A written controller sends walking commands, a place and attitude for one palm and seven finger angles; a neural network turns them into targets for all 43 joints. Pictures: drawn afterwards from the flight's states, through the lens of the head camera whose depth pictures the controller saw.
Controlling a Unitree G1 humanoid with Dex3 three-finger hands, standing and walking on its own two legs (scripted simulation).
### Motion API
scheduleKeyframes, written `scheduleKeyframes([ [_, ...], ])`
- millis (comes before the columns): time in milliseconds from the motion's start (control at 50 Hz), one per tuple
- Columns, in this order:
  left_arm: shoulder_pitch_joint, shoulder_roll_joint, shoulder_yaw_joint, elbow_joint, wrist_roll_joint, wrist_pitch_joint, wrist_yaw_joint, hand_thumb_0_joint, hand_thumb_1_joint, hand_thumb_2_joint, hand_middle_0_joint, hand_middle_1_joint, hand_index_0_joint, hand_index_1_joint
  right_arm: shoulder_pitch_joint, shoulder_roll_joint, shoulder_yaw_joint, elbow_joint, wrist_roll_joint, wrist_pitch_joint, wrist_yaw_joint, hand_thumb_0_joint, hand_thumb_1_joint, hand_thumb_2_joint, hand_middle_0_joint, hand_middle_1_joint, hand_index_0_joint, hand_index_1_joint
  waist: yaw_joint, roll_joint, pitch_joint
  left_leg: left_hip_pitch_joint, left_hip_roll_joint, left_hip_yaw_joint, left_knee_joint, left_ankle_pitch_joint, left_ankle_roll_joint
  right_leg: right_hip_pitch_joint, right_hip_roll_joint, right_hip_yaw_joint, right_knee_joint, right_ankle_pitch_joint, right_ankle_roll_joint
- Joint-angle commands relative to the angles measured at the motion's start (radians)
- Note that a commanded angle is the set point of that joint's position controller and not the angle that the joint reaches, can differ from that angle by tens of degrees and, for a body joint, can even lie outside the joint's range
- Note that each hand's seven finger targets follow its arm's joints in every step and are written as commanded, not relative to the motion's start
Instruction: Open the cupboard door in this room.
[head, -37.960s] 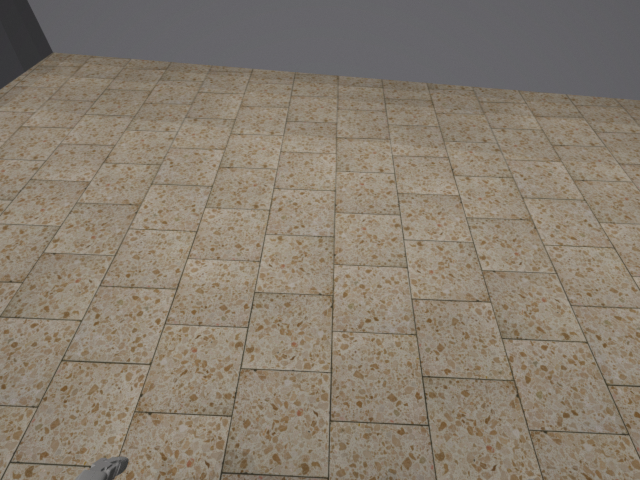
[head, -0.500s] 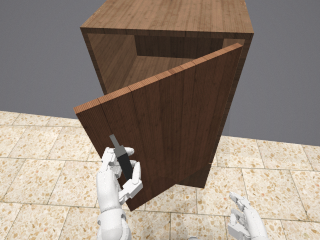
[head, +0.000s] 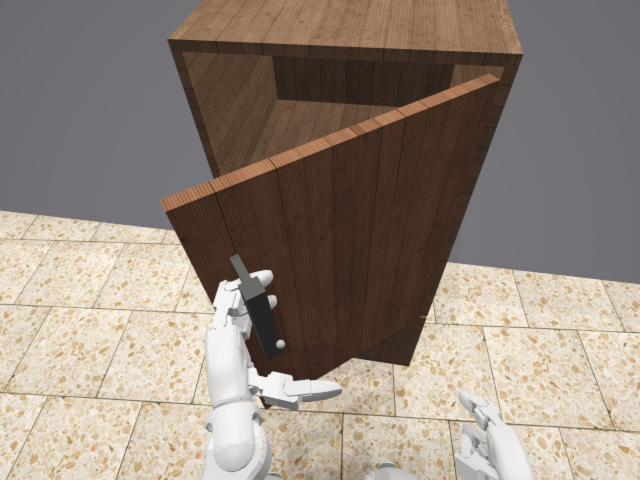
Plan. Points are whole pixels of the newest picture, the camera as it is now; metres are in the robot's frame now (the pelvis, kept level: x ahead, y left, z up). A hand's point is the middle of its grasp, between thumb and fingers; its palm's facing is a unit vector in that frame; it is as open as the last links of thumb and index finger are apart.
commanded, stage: open thumb and fingers to let go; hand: left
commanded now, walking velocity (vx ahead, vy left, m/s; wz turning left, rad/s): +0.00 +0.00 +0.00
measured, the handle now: (256, 309) +0.31 +0.09 +0.06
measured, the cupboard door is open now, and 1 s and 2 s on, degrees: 40 42 42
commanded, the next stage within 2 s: slide the hand sideways off the handle in 0.16 s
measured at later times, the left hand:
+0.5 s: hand (270, 379) +0.22 +0.06 +0.07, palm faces -0.25 -0.97 +0.03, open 16.1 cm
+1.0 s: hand (234, 402) +0.20 +0.10 +0.06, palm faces -0.18 -0.98 +0.02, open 16.0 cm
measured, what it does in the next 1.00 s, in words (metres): stands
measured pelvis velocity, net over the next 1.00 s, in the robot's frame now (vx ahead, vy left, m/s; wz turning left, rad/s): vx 0.01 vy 0.04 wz -0.04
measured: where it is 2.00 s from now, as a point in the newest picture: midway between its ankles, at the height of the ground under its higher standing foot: outside the picture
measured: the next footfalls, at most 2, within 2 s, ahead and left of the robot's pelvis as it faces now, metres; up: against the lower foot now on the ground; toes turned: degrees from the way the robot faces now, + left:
none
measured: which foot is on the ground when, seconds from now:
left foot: down 0.00-1.00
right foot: down 0.00-1.00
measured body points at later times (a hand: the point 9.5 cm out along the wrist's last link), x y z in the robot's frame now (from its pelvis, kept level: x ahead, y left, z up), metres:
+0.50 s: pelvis +0.00 +0.03 -0.01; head +0.05 +0.02 +0.44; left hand +0.23 +0.12 +0.07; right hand +0.18 -0.19 -0.08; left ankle +0.00 +0.14 -0.68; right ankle +0.04 -0.06 -0.68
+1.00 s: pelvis +0.01 +0.04 -0.02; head +0.05 +0.03 +0.43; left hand +0.20 +0.15 +0.07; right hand +0.19 -0.18 -0.08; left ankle +0.00 +0.14 -0.68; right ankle +0.04 -0.06 -0.68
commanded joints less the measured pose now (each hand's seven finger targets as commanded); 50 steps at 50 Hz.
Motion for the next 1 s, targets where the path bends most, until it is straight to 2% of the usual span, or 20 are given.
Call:
scheduleKeyframes([
  [0, -0.112, -0.115, -0.019, -0.225, 0.019, -0.06, 0.022, 0.0, -0.5, 0.3, -0.2, -0.6, -0.2, -0.6, -0.098, -0.074, -0.025, -0.174, 0.007, -0.055, -0.003, 0.0, -0.9, -0.9, 0.2, 0.3, 0.2, 0.3, 0.005, -0.121, -0.192, -0.009, -0.032, 0.015, -0.098, 0.115, 0.041, 0.227, -0.042, 0.156, -0.244, 0.06, 0.069],
  [40, -0.095, -0.131, -0.03, -0.218, 0.019, -0.049, 0.025, 0.0, -0.5, 0.3, -0.183, -0.5, -0.183, -0.5, -0.094, -0.075, -0.023, -0.179, 0.007, -0.051, 0.0, 0.0, -0.9, -0.9, 0.2, 0.3, 0.2, 0.3, 0.009, -0.112, -0.193, 0.002, -0.03, 0.014, -0.11, 0.14, 0.041, 0.222, -0.03, 0.121, -0.215, 0.105, 0.062],
  [120, -0.104, -0.134, -0.024, -0.217, 0.015, -0.034, 0.036, 0.0, -0.5, 0.3, -0.15, -0.3, -0.15, -0.3, -0.104, -0.077, -0.02, -0.184, 0.007, -0.044, 0.003, 0.0, -0.9, -0.9, 0.2, 0.3, 0.2, 0.3, 0.017, -0.099, -0.185, 0.009, -0.03, 0.012, -0.117, 0.146, 0.04, 0.216, -0.021, 0.108, -0.209, 0.105, 0.058],
  [240, -0.094, -0.172, -0.053, -0.232, 0.017, -0.018, 0.037, 0.0, -0.5, 0.3, -0.15, -0.3, -0.15, -0.3, -0.107, -0.076, -0.018, -0.188, 0.008, -0.035, 0.013, 0.0, -0.9, -0.9, 0.2, 0.3, 0.2, 0.3, 0.015, -0.103, -0.18, 0.026, -0.023, 0.004, -0.125, 0.173, 0.037, 0.2, -0.009, 0.076, -0.179, 0.136, 0.051],
  [260, -0.123, -0.033, -0.249, -0.257, 0.122, -0.067, -0.172, 0.0, -0.5, 0.3, -0.15, -0.3, -0.15, -0.3, -0.038, -0.129, -0.021, -0.161, 0.018, -0.041, 0.021, 0.0, -0.9, -0.9, 0.2, 0.3, 0.2, 0.3, -0.087, -0.13, -0.097, 0.037, -0.022, 0.014, -0.094, 0.172, 0.062, 0.129, -0.021, 0.116, -0.167, 0.207, 0.06],
  [280, -0.146, 0.03, -0.169, -0.307, 0.076, -0.11, -0.288, 0.0, -0.5, 0.3, -0.15, -0.3, -0.15, -0.3, -0.036, -0.113, -0.03, -0.186, 0.022, -0.044, 0.018, 0.0, -0.9, -0.9, 0.2, 0.3, 0.2, 0.3, -0.052, -0.11, -0.164, 0.012, -0.025, 0.013, -0.082, 0.174, 0.065, 0.18, -0.031, 0.123, -0.151, 0.24, 0.058],
  [300, -0.117, 0.071, -0.147, -0.337, 0.049, -0.133, -0.378, 0.0, -0.5, 0.3, -0.15, -0.3, -0.15, -0.3, -0.045, -0.116, -0.029, -0.202, 0.026, -0.045, 0.011, 0.0, -0.9, -0.9, 0.2, 0.3, 0.2, 0.3, -0.036, -0.089, -0.212, 0.012, -0.027, 0.016, -0.076, 0.174, 0.066, 0.214, -0.034, 0.136, -0.14, 0.251, 0.057],
  [340, -0.09, 0.087, -0.119, -0.373, -0.024, -0.147, -0.507, 0.0, -0.5, 0.3, -0.15, -0.3, -0.15, -0.3, -0.04, -0.111, -0.027, -0.233, 0.041, -0.051, 0.004, 0.0, -0.9, -0.9, 0.2, 0.3, 0.2, 0.3, -0.032, -0.06, -0.215, 0.013, -0.027, 0.014, -0.075, 0.168, 0.063, 0.21, -0.034, 0.141, -0.134, 0.227, 0.054],
  [360, -0.057, 0.074, -0.106, -0.382, -0.063, -0.139, -0.534, 0.0, -0.5, 0.3, -0.15, -0.3, -0.15, -0.3, -0.038, -0.108, -0.025, -0.252, 0.046, -0.054, 0.0, 0.0, -0.9, -0.9, 0.2, 0.3, 0.2, 0.3, -0.03, -0.074, -0.205, 0.007, -0.027, 0.011, -0.078, 0.151, 0.063, 0.204, -0.03, 0.136, -0.139, 0.19, 0.055],
  [400, -0.038, 0.048, -0.074, -0.387, -0.118, -0.112, -0.531, 0.0, -0.5, 0.3, -0.15, -0.3, -0.15, -0.3, -0.045, -0.108, -0.019, -0.28, 0.057, -0.055, -0.009, 0.0, -0.9, -0.9, 0.2, 0.3, 0.2, 0.3, -0.025, -0.113, -0.149, -0.018, -0.027, 0.002, -0.091, 0.095, 0.059, 0.17, -0.022, 0.124, -0.162, 0.069, 0.058],
  [440, -0.007, 0.052, -0.035, -0.404, -0.128, -0.093, -0.486, 0.0, -0.5, 0.3, -0.15, -0.3, -0.15, -0.3, -0.047, -0.111, -0.019, -0.29, 0.056, -0.058, -0.011, 0.0, -0.9, -0.9, 0.2, 0.3, 0.2, 0.3, -0.01, -0.112, -0.158, -0.018, -0.027, -0.006, -0.095, 0.098, 0.056, 0.157, -0.016, 0.101, -0.139, 0.055, 0.054],
  [520, 0.103, 0.08, -0.004, -0.416, -0.072, -0.073, -0.409, 0.0, -0.5, 0.3, -0.15, -0.3, -0.15, -0.3, -0.022, -0.115, -0.027, -0.307, 0.047, -0.047, 0.0, 0.0, -0.9, -0.9, 0.2, 0.3, 0.2, 0.3, 0.012, -0.098, -0.191, -0.019, -0.022, -0.009, -0.086, 0.169, 0.049, 0.155, -0.008, 0.077, -0.081, 0.143, 0.046],
  [580, 0.144, 0.094, -0.007, -0.456, -0.047, -0.078, -0.398, 0.0, -0.5, 0.3, -0.15, -0.3, -0.15, -0.3, -0.013, -0.112, -0.029, -0.325, 0.046, -0.035, 0.008, 0.0, -0.9, -0.9, 0.2, 0.3, 0.2, 0.3, 0.011, -0.1, -0.192, -0.031, -0.021, -0.002, -0.077, 0.172, 0.047, 0.153, -0.009, 0.083, -0.069, 0.159, 0.046],
  [620, 0.196, 0.11, 0.001, -0.465, -0.037, -0.08, -0.397, 0.0, -0.5, 0.3, -0.15, -0.3, -0.15, -0.3, -0.015, -0.112, -0.029, -0.334, 0.046, -0.027, 0.009, 0.0, -0.9, -0.9, 0.2, 0.3, 0.2, 0.3, 0.02, -0.082, -0.184, -0.037, -0.019, -0.002, -0.077, 0.178, 0.047, 0.146, -0.005, 0.084, -0.063, 0.158, 0.043],
  [660, 0.19, 0.105, -0.011, -0.483, -0.037, -0.079, -0.402, 0.0, -0.5, 0.3, -0.15, -0.3, -0.15, -0.3, -0.011, -0.111, -0.026, -0.34, 0.048, -0.021, 0.009, 0.0, -0.9, -0.9, 0.2, 0.3, 0.2, 0.3, 0.008, -0.08, -0.163, -0.041, -0.017, -0.003, -0.077, 0.151, 0.046, 0.129, -0.005, 0.082, -0.066, 0.131, 0.045],
  [680, 0.183, 0.104, -0.015, -0.493, -0.042, -0.081, -0.405, 0.0, -0.5, 0.3, -0.15, -0.3, -0.15, -0.3, -0.011, -0.11, -0.026, -0.343, 0.049, -0.021, 0.007, 0.0, -0.9, -0.9, 0.2, 0.3, 0.2, 0.3, 0.0, -0.088, -0.159, -0.046, -0.018, -0.001, -0.072, 0.137, 0.049, 0.125, -0.004, 0.088, -0.074, 0.122, 0.048],
  [720, 0.225, 0.132, 0.019, -0.496, -0.053, -0.081, -0.413, 0.0, -0.5, 0.3, -0.15, -0.3, -0.15, -0.3, -0.01, -0.115, -0.024, -0.347, 0.05, -0.018, 0.002, 0.0, -0.9, -0.9, 0.2, 0.3, 0.2, 0.3, 0.012, -0.079, -0.144, -0.057, -0.018, -0.004, -0.078, 0.13, 0.047, 0.129, -0.001, 0.088, -0.076, 0.108, 0.044],
  [760, 0.217, 0.126, 0.012, -0.516, -0.063, -0.08, -0.422, 0.0, -0.5, 0.3, -0.15, -0.3, -0.15, -0.3, -0.009, -0.115, -0.022, -0.35, 0.053, -0.017, -0.001, 0.0, -0.9, -0.9, 0.2, 0.3, 0.2, 0.3, -0.001, -0.076, -0.141, -0.052, -0.016, -0.005, -0.074, 0.123, 0.047, 0.115, 0.0, 0.083, -0.074, 0.101, 0.048],
  [820, 0.29, 0.148, 0.055, -0.523, -0.088, -0.081, -0.437, 0.0, -0.5, 0.3, -0.15, -0.3, -0.15, -0.3, -0.001, -0.118, -0.025, -0.355, 0.053, -0.021, -0.007, 0.0, -0.9, -0.9, 0.2, 0.3, 0.2, 0.3, 0.012, -0.093, -0.16, -0.061, -0.017, -0.004, -0.07, 0.136, 0.047, 0.135, 0.003, 0.084, -0.073, 0.116, 0.049],
  [980, 0.371, 0.194, 0.109, -0.565, -0.117, -0.1, -0.485, 0.0, -0.5, 0.3, -0.15, -0.3, -0.15, -0.3, 0.006, -0.117, -0.033, -0.357, 0.057, -0.026, -0.015, 0.0, -0.9, -0.9, 0.2, 0.3, 0.2, 0.3, 0.007, -0.083, -0.153, -0.092, -0.021, 0.003, -0.039, 0.144, 0.045, 0.129, 0.002, 0.097, -0.063, 0.141, 0.055],
])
